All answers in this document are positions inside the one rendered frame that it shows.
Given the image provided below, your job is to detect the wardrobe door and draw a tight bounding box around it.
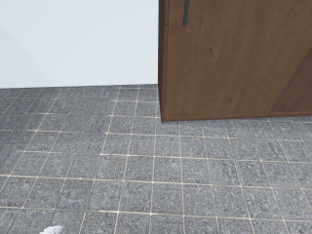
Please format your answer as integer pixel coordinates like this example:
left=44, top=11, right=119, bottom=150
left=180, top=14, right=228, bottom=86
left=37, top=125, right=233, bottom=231
left=164, top=0, right=312, bottom=120
left=269, top=46, right=312, bottom=113

